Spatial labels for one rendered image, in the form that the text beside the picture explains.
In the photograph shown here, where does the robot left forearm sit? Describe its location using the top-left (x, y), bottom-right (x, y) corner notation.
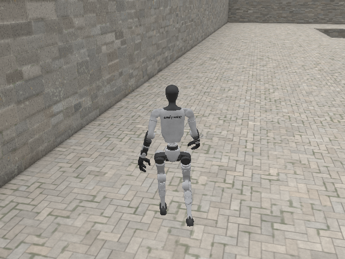
top-left (140, 131), bottom-right (152, 158)

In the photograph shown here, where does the left robot upper arm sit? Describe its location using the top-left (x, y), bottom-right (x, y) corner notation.
top-left (147, 108), bottom-right (161, 139)

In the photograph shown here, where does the right robot hand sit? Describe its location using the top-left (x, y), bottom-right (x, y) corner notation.
top-left (188, 141), bottom-right (200, 150)

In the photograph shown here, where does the left robot hand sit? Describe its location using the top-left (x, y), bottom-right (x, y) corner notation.
top-left (138, 157), bottom-right (150, 172)

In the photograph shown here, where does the robot torso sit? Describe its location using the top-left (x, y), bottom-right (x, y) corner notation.
top-left (160, 106), bottom-right (185, 162)

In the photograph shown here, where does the robot right forearm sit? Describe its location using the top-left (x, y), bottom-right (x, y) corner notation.
top-left (192, 129), bottom-right (200, 144)

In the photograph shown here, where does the right robot upper arm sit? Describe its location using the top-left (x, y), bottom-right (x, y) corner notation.
top-left (183, 108), bottom-right (198, 137)

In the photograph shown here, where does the right robot thigh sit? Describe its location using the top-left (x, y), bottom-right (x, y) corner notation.
top-left (180, 151), bottom-right (191, 191)

